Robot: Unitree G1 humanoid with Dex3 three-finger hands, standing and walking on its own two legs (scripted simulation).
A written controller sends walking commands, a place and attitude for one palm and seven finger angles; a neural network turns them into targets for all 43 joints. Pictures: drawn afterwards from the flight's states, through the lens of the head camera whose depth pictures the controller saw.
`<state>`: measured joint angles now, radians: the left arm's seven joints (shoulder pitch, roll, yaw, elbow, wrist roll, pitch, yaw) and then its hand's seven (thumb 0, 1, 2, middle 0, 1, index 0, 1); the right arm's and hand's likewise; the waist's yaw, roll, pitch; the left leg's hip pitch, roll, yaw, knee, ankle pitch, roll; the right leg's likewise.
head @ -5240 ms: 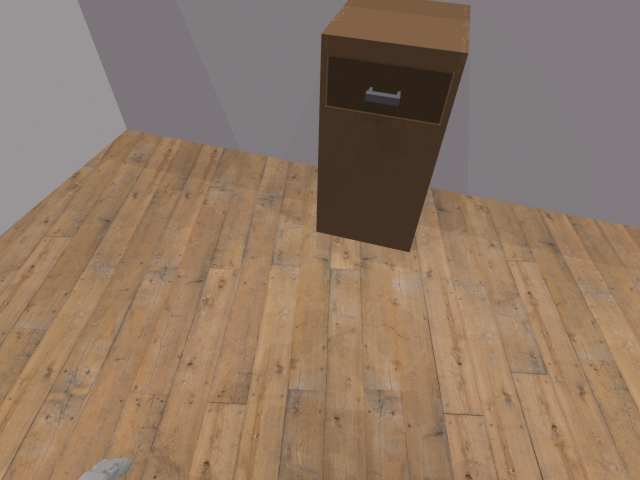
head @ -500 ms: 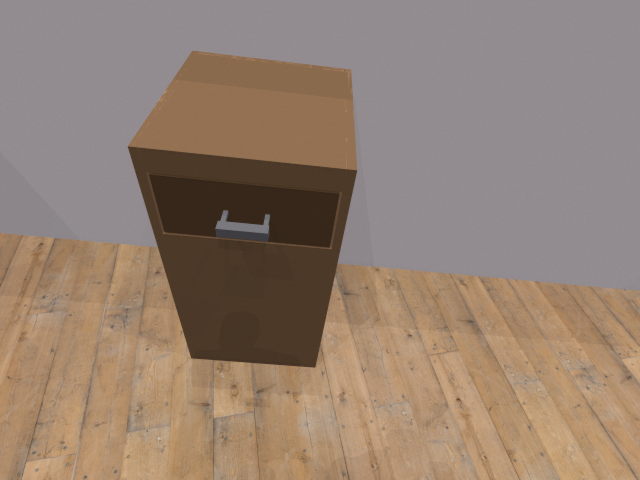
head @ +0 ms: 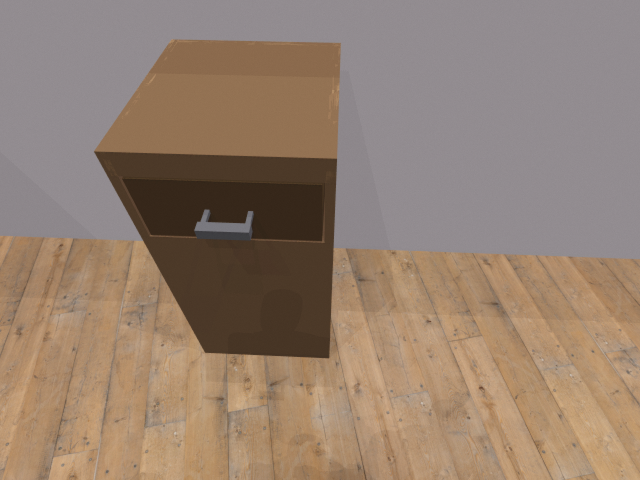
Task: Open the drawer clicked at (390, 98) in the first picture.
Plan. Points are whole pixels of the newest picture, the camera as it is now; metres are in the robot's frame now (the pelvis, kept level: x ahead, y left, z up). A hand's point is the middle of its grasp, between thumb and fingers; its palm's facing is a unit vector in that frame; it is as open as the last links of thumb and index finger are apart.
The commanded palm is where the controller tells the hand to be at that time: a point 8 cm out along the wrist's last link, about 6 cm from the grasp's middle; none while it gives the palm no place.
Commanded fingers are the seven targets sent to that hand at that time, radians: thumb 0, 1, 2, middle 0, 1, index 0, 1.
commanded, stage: come to a stop and stand still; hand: left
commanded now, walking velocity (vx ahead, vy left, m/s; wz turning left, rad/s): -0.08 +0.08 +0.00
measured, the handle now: (226, 223) +0.57 +0.22 -0.08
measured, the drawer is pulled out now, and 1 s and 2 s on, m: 0.00 0.00 0.00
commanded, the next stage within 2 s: look again from close up in 0.06 s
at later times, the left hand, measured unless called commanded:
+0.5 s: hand out of the picture -0.03 +0.23 -0.18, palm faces +0.04 -0.98 -0.22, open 7.4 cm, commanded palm none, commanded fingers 0.00 0.90 0.90 -0.20 -0.30 -0.20 -0.30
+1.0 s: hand out of the picture -0.11 +0.21 -0.18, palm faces +0.02 -0.99 -0.16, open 7.4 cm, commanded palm none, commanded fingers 0.00 0.90 0.90 -0.20 -0.30 -0.20 -0.30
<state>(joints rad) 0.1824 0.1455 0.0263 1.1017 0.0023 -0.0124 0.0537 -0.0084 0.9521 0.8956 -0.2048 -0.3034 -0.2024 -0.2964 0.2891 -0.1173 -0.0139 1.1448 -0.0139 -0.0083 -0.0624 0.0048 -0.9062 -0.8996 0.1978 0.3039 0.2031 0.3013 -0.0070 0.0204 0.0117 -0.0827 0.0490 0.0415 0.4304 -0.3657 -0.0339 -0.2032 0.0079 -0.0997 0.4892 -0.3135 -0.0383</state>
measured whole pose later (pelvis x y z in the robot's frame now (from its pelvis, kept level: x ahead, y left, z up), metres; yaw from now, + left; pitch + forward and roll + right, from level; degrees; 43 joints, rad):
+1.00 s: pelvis -0.06 +0.05 +0.00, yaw -1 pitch -1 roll -1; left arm 0.41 0.14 0.00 1.07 0.03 0.02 0.01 0.00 0.91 0.90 -0.20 -0.30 -0.20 -0.30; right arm 0.38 -0.16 -0.01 1.08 -0.03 0.02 -0.02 0.01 -0.90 -0.90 0.20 0.30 0.21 0.30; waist 0.00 0.00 -0.01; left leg -0.16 -0.01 0.07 0.51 -0.33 0.05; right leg -0.26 -0.05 -0.06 0.51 -0.26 0.01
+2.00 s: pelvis +0.08 +0.09 -0.01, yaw +1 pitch -1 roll -2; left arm 0.19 0.18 0.07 0.96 0.03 0.08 0.02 0.00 0.91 0.90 -0.20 -0.30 -0.20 -0.30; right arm 0.21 -0.13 -0.04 0.98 -0.04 0.01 -0.04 0.00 -0.93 -0.90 0.20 0.30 0.20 0.30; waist -0.01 -0.04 0.04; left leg -0.31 0.04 0.06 0.62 -0.29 0.03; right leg -0.50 -0.02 0.01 1.03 -0.38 0.02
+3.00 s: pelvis +0.05 +0.07 +0.00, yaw +0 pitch -2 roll -1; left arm 0.36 0.12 -0.01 1.11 0.02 -0.02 0.05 0.00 0.91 0.90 -0.20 -0.30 -0.20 -0.30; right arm 0.31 -0.14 0.00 1.08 -0.02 -0.01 -0.02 0.02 -0.92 -0.90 0.20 0.30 0.20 0.30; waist -0.01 0.00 0.03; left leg -0.29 0.05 0.03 0.56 -0.23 0.00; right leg -0.15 -0.02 -0.05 0.51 -0.31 0.01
